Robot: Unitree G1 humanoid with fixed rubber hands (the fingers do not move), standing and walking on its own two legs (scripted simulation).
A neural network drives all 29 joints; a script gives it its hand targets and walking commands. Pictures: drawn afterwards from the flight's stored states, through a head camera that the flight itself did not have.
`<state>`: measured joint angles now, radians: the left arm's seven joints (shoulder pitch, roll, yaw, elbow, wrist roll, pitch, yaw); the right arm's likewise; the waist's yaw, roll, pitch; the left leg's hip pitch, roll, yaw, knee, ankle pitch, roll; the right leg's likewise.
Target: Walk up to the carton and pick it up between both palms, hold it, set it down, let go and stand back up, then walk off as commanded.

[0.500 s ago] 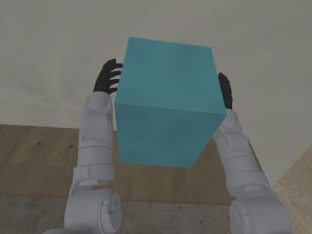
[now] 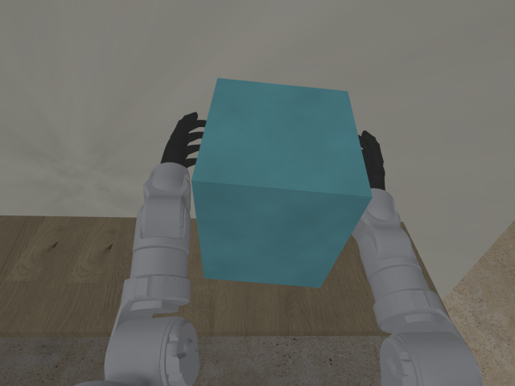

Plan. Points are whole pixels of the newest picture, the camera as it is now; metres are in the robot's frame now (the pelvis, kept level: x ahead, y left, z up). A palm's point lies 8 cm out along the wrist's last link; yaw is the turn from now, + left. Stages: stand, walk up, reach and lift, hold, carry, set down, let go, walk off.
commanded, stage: set down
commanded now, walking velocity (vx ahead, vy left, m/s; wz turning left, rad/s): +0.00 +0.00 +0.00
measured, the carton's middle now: (272, 189) +0.38 -0.05 +0.14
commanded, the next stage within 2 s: none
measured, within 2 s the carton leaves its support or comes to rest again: neither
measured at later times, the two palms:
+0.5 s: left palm (189, 171) +0.41 +0.08 +0.16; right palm (372, 201) +0.34 -0.20 +0.14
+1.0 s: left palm (200, 177) +0.43 +0.07 +0.13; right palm (370, 216) +0.34 -0.21 +0.11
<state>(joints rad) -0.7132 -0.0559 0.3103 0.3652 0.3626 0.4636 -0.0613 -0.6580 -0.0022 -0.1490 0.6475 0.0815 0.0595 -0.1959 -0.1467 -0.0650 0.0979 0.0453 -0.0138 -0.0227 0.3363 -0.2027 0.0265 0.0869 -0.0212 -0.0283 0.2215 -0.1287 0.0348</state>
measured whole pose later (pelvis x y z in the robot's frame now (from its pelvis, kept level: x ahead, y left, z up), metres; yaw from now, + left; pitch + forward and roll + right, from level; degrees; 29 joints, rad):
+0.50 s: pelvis +0.00 +0.01 +0.00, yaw -1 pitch -8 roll -1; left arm -0.77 -0.02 0.33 0.58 0.34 0.34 -0.07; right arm -0.65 0.05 -0.25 0.70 0.00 0.01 -0.20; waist -0.17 -0.07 0.09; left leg 0.00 -0.02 0.00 0.32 -0.18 0.04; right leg 0.03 -0.03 -0.03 0.21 -0.11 0.04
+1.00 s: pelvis +0.01 +0.01 +0.00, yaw -1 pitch -4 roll -1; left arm -0.79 0.01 0.30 0.76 0.31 0.24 -0.07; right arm -0.60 0.09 -0.30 0.74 -0.05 -0.06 -0.22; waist -0.19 -0.05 0.06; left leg -0.06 -0.02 0.01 0.33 -0.20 0.04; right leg -0.02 -0.03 -0.04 0.19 -0.10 0.04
